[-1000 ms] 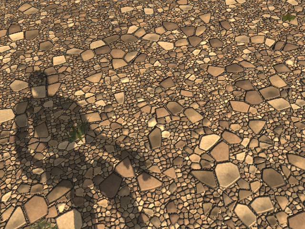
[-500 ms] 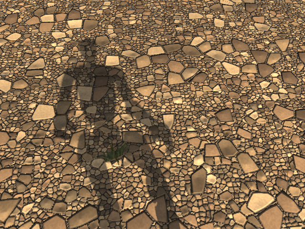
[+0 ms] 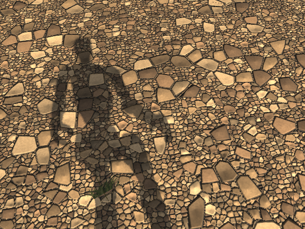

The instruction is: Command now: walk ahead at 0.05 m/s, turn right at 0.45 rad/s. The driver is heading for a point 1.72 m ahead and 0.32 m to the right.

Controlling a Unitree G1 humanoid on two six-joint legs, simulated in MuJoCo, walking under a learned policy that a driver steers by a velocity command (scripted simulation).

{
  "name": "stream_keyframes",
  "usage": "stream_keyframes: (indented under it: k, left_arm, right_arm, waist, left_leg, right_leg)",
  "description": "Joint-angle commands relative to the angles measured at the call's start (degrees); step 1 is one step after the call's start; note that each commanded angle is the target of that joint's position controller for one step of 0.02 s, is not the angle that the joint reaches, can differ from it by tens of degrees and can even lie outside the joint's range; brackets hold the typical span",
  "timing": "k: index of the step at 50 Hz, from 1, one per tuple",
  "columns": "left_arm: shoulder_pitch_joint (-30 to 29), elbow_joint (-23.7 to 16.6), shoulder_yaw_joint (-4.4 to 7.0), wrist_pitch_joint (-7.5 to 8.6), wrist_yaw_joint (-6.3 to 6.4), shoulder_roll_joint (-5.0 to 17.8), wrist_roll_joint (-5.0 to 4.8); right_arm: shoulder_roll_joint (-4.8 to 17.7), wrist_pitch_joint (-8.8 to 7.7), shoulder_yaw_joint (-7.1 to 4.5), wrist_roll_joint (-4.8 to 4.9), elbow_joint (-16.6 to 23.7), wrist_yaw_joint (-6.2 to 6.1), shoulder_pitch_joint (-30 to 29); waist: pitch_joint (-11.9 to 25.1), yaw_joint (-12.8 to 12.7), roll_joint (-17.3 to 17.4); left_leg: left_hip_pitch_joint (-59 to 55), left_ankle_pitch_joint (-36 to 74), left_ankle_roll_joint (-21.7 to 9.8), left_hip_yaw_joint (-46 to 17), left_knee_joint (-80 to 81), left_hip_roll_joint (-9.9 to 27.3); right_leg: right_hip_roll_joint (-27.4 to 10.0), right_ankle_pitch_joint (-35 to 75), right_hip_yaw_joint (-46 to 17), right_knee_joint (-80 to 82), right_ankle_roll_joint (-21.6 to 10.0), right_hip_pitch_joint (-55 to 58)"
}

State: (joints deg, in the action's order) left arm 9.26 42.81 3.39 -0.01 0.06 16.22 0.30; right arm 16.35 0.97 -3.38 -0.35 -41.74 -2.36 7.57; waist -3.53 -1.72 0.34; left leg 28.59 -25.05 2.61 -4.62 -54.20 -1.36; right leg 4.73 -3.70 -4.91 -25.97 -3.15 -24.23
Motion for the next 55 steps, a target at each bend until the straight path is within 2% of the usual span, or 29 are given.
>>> stream_keyframes:
  k: [1, 5, 8, 9, 10, 11, 12, 13, 14, 18, 21, 26, 28, 29, 30, 31, 32, 33, 35, 37, 39, 42, 44, 45, 46, 47, 48, 49, 55]
  left_arm:
    - [-2.14, -4.96, 3.09, -0.16, 1.19, 10.23, -0.54]
    - [-1.90, -5.64, 3.40, -1.28, 1.48, 10.26, -0.89]
    - [-2.01, -6.13, 3.19, -2.34, 1.87, 9.30, -1.58]
    - [-0.56, -6.40, 2.49, -2.42, 1.85, 6.94, -1.38]
    - [-2.33, -8.79, 2.39, -1.85, 1.64, 5.65, -1.72]
    - [-0.01, -7.68, 3.56, -1.08, 1.41, 9.55, -0.55]
    - [2.29, -5.97, 4.44, -1.21, 1.16, 11.17, -1.00]
    - [4.06, -4.37, 4.52, -1.91, 1.38, 10.41, -1.17]
    - [4.60, -3.95, 4.32, -2.52, 1.63, 9.35, -0.99]
    - [-1.03, -7.39, 2.86, -2.96, 1.10, 5.87, -1.93]
    - [-3.28, -9.45, 2.04, -2.83, 0.34, 4.69, -1.58]
    - [-1.47, -9.48, 2.01, -2.97, -0.38, 5.32, -1.19]
    - [2.37, -7.70, 2.12, -2.85, -0.59, 5.01, -0.92]
    - [3.22, -7.61, 2.43, -2.84, -0.28, 6.87, -0.74]
    - [4.56, -8.44, 3.20, -2.93, 0.66, 11.93, -0.13]
    - [2.62, -8.56, 2.39, -2.26, 0.31, 10.28, 1.22]
    - [2.03, -8.44, 1.78, -1.19, -0.11, 8.10, 1.69]
    - [0.10, -7.51, 1.30, -0.37, -0.16, 6.90, 1.59]
    - [-3.50, -7.04, 1.36, 0.29, -0.04, 7.30, 0.35]
    - [-4.69, -6.15, 0.80, 0.26, 0.30, 5.83, 0.42]
    - [-5.26, -5.37, 0.60, 0.06, 0.43, 4.91, 0.36]
    - [-4.06, -3.61, 0.52, -0.34, 0.52, 5.21, 0.36]
    - [-4.86, -2.47, -0.07, -0.40, 0.47, 4.14, -0.32]
    - [-2.79, -1.43, -0.39, -0.01, 0.34, 3.20, -0.22]
    - [-0.96, -0.86, -0.47, 0.44, 0.05, 2.92, 0.81]
    - [0.60, -0.41, -0.31, 0.49, -0.04, 2.35, 0.85]
    - [-2.57, 0.08, -0.13, 0.27, 0.16, 4.32, 0.99]
    - [-3.87, 0.14, 0.14, 0.02, 0.41, 4.47, 0.57]
    - [-2.19, 3.91, 0.25, -0.85, 1.17, 3.21, 0.19]
  right_arm:
    - [4.17, -0.70, -1.20, 0.03, 2.00, -0.35, 4.72]
    - [4.81, -1.52, -1.48, 0.44, 2.42, 0.21, 3.74]
    - [5.70, -2.50, -2.17, 0.52, 1.38, 0.87, 7.20]
    - [9.48, -2.48, -3.08, -0.50, 1.63, 0.57, 9.01]
    - [13.86, -1.93, -4.13, -2.35, 1.59, 0.49, 7.46]
    - [11.02, -2.25, -3.35, -3.43, 3.76, 0.40, 3.77]
    - [8.11, -2.43, -2.51, -2.67, 5.04, -0.01, 0.52]
    - [6.85, -2.46, -2.18, -1.52, 5.57, -0.17, -1.51]
    - [6.36, -2.45, -1.98, -0.57, 5.54, -0.30, -1.84]
    - [7.00, -1.35, -2.09, -0.70, 4.62, -0.89, 2.53]
    - [9.04, -0.71, -2.93, -0.51, 4.19, -0.87, 4.17]
    - [10.81, -0.59, -3.45, 1.11, 3.42, 0.68, 3.09]
    - [9.61, -0.67, -2.88, 2.26, 2.57, 0.85, 2.23]
    - [7.58, -1.14, -2.15, 1.76, 1.14, 1.08, 5.30]
    - [3.09, -1.80, -0.45, -1.57, 2.39, 1.77, 6.39]
    - [3.68, -1.78, -0.59, -1.30, 3.89, 1.39, 2.63]
    - [7.59, -1.34, -1.66, -0.32, 3.47, 0.96, 0.81]
    - [7.75, -0.91, -2.00, 0.35, 2.82, 0.86, 1.05]
    - [7.89, 0.17, -2.46, 0.01, 0.92, 0.08, 3.01]
    - [6.19, 0.27, -2.08, 0.15, -0.17, 0.10, 5.09]
    - [4.32, 0.06, -1.29, 0.35, -0.52, 0.23, 4.54]
    - [4.32, -0.20, -0.91, 0.57, -0.52, 0.42, 3.35]
    - [3.76, -0.56, -0.58, 0.18, -1.82, 0.76, 5.78]
    - [5.22, -0.77, -0.64, -0.73, -1.98, 0.82, 5.92]
    - [8.60, -0.81, -1.13, -0.97, -1.54, 0.64, 5.97]
    - [9.91, -0.85, -1.64, -0.31, -2.86, 0.88, 4.15]
    - [6.71, -1.19, -1.03, -0.17, -2.14, 1.35, 2.91]
    - [5.51, -1.57, -0.61, -0.65, -2.75, 1.41, 2.97]
    - [4.56, -2.60, 0.01, -0.35, -5.32, 0.82, 4.32]
  waist:
    - [11.52, 1.59, -8.28]
    - [10.89, 0.97, -9.22]
    - [9.73, 3.22, -8.61]
    - [10.37, 2.93, -2.28]
    - [6.43, 1.29, 15.50]
    - [7.00, 0.99, 14.16]
    - [7.07, -0.46, 9.47]
    - [6.51, -1.18, 6.53]
    - [6.05, -0.71, 6.03]
    - [5.33, 3.04, 8.44]
    - [7.26, 4.66, 9.64]
    - [7.81, 3.83, 11.02]
    - [7.69, 1.14, 9.57]
    - [9.08, 1.37, 5.82]
    - [13.25, 3.26, -9.63]
    - [12.05, 1.41, -15.09]
    - [10.67, -0.25, -10.19]
    - [9.17, 0.92, -9.77]
    - [6.80, 2.07, -9.12]
    - [7.45, 3.34, -8.36]
    - [7.71, 2.69, -8.54]
    - [7.71, 1.43, -8.40]
    - [6.84, 3.66, -6.87]
    - [6.84, 3.29, -4.51]
    - [6.69, 1.17, 0.51]
    - [5.62, -1.48, 7.53]
    - [4.05, 1.18, 5.18]
    - [3.61, 1.47, 4.50]
    - [3.14, 2.00, 1.69]
  left_leg:
    - [-5.31, 4.31, 1.07, 0.19, 7.50, -0.59]
    - [-7.74, 6.33, 0.63, -0.26, 15.74, -1.20]
    - [-16.89, 13.33, -1.97, 0.42, 30.20, 0.19]
    - [-22.23, 11.68, -5.57, -7.73, 34.68, 10.14]
    - [-19.83, 15.73, -13.50, -21.97, 39.68, 20.18]
    - [-17.35, 21.63, -17.23, -24.85, 39.44, 24.30]
    - [-17.01, 25.12, -15.84, -19.26, 37.73, 21.88]
    - [-17.62, 26.55, -13.28, -13.38, 36.24, 18.25]
    - [-19.26, 28.08, -12.36, -10.45, 35.30, 16.90]
    - [-24.40, 34.08, -13.90, -3.35, 34.98, 15.39]
    - [-26.51, 35.56, -14.93, -2.01, 34.23, 17.15]
    - [-23.43, 38.06, -15.09, -0.84, 31.97, 18.11]
    - [-20.31, 35.55, -11.97, 0.99, 27.99, 16.33]
    - [-15.31, 29.00, -7.80, 3.33, 24.71, 14.26]
    - [-4.73, 6.72, -1.90, 8.67, 12.41, 9.02]
    - [0.79, -11.81, 0.93, 6.44, 6.32, 5.01]
    - [0.38, -12.48, 1.77, 3.57, -0.10, 5.93]
    - [0.70, -9.82, 1.84, 2.50, -2.13, 6.15]
    - [0.43, -4.36, 2.65, 1.87, -2.36, 6.24]
    - [-3.81, -0.65, 3.25, 2.39, -0.68, 5.51]
    - [-6.88, 1.13, 3.11, 3.21, 6.52, 5.43]
    - [-11.02, 3.29, 2.47, 3.85, 16.14, 4.82]
    - [-18.05, 14.96, 1.02, 4.68, 29.63, 4.13]
    - [-22.42, 23.02, -0.02, 2.20, 32.18, 5.65]
    - [-24.69, 31.68, -1.60, -1.29, 31.12, 9.51]
    - [-18.67, 22.03, -4.02, -0.38, 29.58, 9.03]
    - [-15.20, 15.61, -4.39, 0.09, 31.03, 7.54]
    - [-14.28, 13.68, -3.73, 0.33, 31.71, 7.16]
    - [-16.11, 15.64, -2.43, 1.91, 30.91, 5.55]
  right_leg:
    - [-12.26, -7.55, -16.97, 9.89, -9.18, 6.49]
    - [-12.10, -11.48, -21.06, 9.02, -8.07, 7.25]
    - [-8.68, -13.96, -20.52, 5.14, -4.52, 3.67]
    - [-5.16, -21.08, -16.34, -2.98, -1.49, -1.87]
    - [3.95, -27.59, -2.98, -15.67, 1.60, -11.93]
    - [0.71, -29.67, -3.94, -29.68, 3.71, -11.54]
    - [0.04, -26.64, -4.16, -35.85, 4.49, -11.11]
    - [-0.41, -23.84, -3.16, -39.04, 5.64, -11.34]
    - [-0.98, -21.23, -2.76, -42.28, 6.67, -13.04]
    - [-3.32, -17.29, 1.53, -37.56, 9.50, -15.29]
    - [-5.41, -18.88, 3.08, -28.53, 9.73, -10.43]
    - [-4.01, -17.74, 7.08, -12.14, 6.49, 2.15]
    - [-2.87, -5.24, 8.11, 3.84, 3.29, 11.40]
    - [-5.52, 3.36, 3.73, 7.32, 1.59, 19.85]
    - [-19.04, 26.18, -11.72, 4.09, -2.64, 30.57]
    - [-26.52, 28.95, -17.29, 4.16, -13.29, 23.99]
    - [-24.59, 23.97, -15.37, 5.60, -15.06, 20.61]
    - [-21.35, 19.60, -11.76, 5.90, -12.77, 19.27]
    - [-18.45, 17.16, -8.57, 6.22, -9.88, 16.80]
    - [-16.53, 19.34, -5.57, 5.93, -9.50, 14.37]
    - [-15.24, 17.25, -4.16, 5.19, -8.97, 14.54]
    - [-16.31, 12.76, -6.80, 4.86, -9.67, 15.11]
    - [-14.74, 5.59, -6.43, 4.18, -7.27, 12.50]
    - [-13.00, 0.01, -6.05, 4.07, -4.33, 10.31]
    - [-9.63, -6.63, -3.57, 2.10, -1.57, 8.22]
    - [-6.11, -10.55, 0.36, 3.50, 0.61, 10.81]
    - [-5.70, -10.14, 0.86, 1.99, 1.89, 13.10]
    - [-5.74, -9.27, 1.06, 1.22, 1.84, 13.46]
    - [-6.27, -5.08, 0.63, 1.59, 1.58, 12.83]
